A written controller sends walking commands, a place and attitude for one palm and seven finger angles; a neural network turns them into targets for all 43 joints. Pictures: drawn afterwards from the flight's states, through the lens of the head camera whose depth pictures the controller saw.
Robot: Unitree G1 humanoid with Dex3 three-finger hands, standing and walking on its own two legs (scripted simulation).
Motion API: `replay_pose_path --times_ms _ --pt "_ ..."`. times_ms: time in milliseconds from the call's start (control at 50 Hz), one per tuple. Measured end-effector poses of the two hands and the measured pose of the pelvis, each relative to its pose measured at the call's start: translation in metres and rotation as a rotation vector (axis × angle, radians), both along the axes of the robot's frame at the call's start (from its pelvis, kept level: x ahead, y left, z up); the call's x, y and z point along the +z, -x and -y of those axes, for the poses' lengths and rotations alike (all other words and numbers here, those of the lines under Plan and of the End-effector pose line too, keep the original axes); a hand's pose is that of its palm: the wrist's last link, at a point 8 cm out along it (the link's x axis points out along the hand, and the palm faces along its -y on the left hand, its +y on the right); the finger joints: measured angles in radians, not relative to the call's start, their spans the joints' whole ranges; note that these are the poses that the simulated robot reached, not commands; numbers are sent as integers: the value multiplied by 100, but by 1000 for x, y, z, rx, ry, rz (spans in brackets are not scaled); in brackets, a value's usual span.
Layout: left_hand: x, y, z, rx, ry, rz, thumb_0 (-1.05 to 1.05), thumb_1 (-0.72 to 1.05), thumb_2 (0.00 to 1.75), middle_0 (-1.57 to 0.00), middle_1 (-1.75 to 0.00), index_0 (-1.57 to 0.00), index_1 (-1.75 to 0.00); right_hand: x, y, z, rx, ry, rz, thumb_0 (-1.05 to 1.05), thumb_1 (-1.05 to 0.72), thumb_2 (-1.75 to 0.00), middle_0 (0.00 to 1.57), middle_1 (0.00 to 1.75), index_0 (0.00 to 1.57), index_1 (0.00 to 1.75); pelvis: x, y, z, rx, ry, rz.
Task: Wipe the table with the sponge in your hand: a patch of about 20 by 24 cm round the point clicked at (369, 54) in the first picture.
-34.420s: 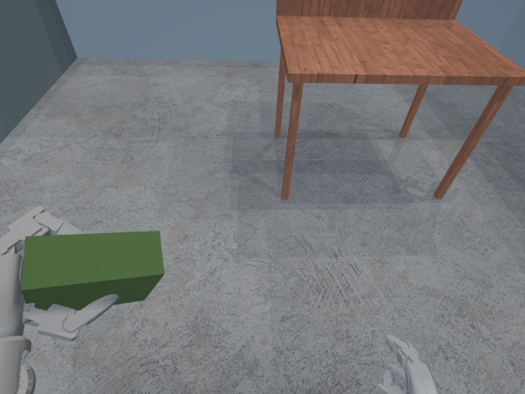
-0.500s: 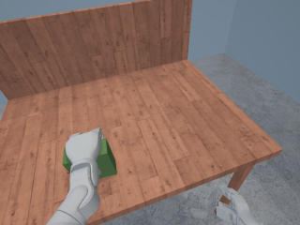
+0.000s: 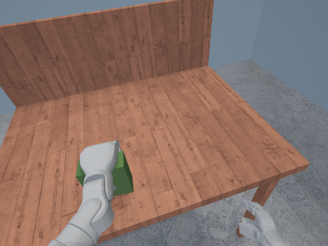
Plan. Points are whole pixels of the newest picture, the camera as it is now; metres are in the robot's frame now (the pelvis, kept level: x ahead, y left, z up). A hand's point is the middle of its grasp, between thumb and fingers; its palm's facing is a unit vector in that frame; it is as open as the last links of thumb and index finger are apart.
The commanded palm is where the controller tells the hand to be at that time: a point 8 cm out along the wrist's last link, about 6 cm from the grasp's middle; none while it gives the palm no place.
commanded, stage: slide across to the third lane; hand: left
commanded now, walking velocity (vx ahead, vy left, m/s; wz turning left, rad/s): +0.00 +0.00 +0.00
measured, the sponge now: (109, 180) +0.28 +0.20 -0.01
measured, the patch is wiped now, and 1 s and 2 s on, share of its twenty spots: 0.75 0.80 0.85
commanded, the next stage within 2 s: wipe forward along the third lane in 0.40 s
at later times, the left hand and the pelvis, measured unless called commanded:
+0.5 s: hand (124, 164) +0.31 +0.15 +0.05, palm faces +0.00 -0.07 -1.00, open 9.7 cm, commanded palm +0.27 +0.13 +0.10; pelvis -0.02 +0.00 +0.00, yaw +1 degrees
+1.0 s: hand (127, 155) +0.34 +0.16 +0.04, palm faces -0.06 -0.05 -1.00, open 9.7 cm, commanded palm +0.32 +0.15 +0.08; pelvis -0.03 -0.02 +0.00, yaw +1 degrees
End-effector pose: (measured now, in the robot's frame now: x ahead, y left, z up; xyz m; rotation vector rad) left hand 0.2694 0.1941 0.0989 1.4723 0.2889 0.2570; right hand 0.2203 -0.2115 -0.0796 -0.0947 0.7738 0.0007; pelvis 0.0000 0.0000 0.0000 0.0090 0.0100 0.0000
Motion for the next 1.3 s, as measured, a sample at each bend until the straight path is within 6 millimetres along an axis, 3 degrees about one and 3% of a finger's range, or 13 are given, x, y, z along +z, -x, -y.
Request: replay_pose_path --times_ms 520,780,960,1300 --pt "1 -18 42 -61 -12 14 -1 -48 108 -72 -144 -78 -136 1 14 -15 33 -51 11 1 -90 -90 20 30 18 29 -2 19 4 13 -4 1" --pt "-2 -31 43 -27 -14 -31 0 -51 110 -75 -141 -81 -132 -4 27 6 -15 8 -31 1 -90 -90 20 30 19 30 -1 23 10 12 -5 -17" --pt "-1 -49 43 -20 -26 -52 -1 -56 114 -78 -138 -84 -130 -15 50 24 -67 47 -81 1 -90 -90 20 30 19 30 -3 28 15 15 -7 -43" --pt "-3 -75 40 -7 -42 -67 0 -59 117 -80 -136 -85 -130 -41 115 48 -163 75 -210 1 -90 -90 20 30 19 30 -6 36 22 -1 -7 -91"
